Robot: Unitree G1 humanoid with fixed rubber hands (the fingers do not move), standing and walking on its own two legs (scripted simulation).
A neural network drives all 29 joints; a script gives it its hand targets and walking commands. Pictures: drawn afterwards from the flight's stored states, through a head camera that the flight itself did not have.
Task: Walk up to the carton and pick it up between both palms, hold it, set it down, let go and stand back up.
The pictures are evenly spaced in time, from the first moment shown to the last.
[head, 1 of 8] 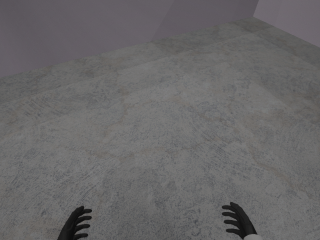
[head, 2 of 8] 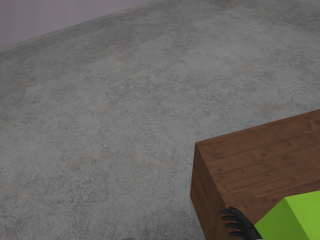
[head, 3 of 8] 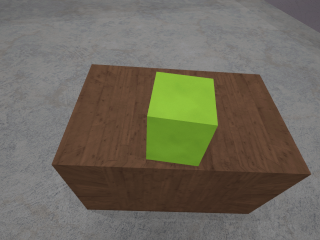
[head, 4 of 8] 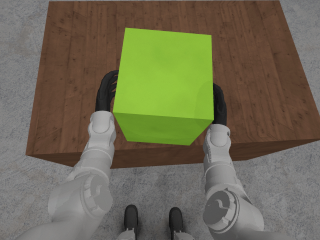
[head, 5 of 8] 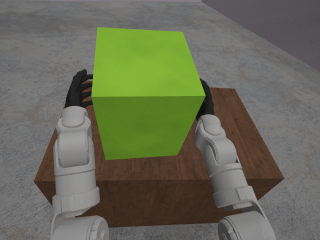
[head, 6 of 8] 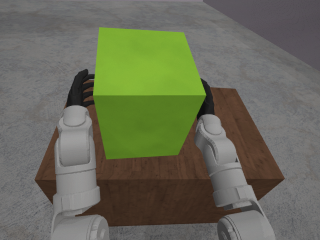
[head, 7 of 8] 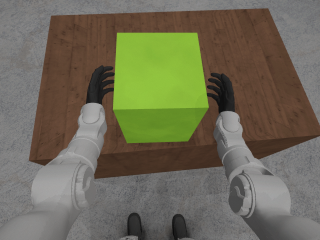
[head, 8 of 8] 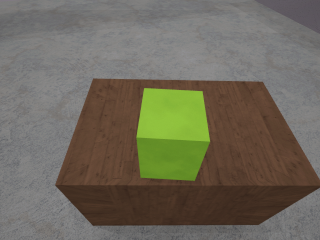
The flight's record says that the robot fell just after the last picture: no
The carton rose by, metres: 0.25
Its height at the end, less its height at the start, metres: +0.00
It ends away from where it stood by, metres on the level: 0.05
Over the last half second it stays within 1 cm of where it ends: yes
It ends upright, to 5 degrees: yes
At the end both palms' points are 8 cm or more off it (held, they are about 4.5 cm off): yes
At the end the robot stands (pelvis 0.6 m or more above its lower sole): yes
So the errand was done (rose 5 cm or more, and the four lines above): yes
